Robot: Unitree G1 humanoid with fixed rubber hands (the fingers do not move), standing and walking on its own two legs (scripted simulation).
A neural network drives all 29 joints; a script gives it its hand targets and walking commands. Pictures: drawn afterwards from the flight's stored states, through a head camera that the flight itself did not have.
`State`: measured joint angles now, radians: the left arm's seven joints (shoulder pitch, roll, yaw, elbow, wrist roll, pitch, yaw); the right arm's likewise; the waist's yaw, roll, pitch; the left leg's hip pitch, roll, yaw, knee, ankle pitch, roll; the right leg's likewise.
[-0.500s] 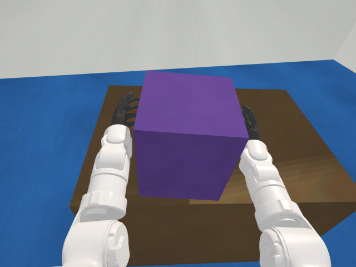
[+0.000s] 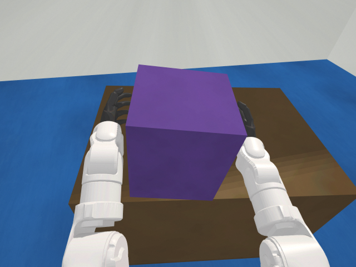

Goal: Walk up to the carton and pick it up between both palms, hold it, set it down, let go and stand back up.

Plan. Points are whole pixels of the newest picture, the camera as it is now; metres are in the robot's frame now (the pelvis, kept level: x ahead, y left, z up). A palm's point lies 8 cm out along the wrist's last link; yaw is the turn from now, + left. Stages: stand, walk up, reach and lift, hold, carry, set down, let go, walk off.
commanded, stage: reach and lift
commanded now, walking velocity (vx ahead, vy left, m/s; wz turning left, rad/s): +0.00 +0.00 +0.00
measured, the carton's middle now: (177, 136) +0.39 -0.01 +0.11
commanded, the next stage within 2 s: hold in 0.90 s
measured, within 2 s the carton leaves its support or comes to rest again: neither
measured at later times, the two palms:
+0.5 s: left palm (109, 118) +0.38 +0.14 +0.18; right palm (245, 133) +0.36 -0.16 +0.14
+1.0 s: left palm (102, 117) +0.36 +0.14 +0.19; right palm (244, 130) +0.35 -0.15 +0.16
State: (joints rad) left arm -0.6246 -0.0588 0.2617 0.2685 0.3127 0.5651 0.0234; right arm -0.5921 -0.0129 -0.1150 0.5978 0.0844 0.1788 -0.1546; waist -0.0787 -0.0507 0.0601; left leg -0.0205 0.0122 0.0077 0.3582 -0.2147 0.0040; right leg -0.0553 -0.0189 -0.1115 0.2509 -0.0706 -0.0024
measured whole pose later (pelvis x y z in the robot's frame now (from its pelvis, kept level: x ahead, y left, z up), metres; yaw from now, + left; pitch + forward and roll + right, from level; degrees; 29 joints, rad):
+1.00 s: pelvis +0.00 +0.00 +0.00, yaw +0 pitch -10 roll -1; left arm -0.63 -0.07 0.28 0.11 0.37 0.70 -0.03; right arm -0.59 -0.01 -0.07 0.51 0.13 0.24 -0.18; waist -0.08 -0.06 0.10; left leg 0.04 0.02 0.00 0.35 -0.21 0.00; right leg 0.01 -0.01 -0.12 0.24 -0.07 -0.01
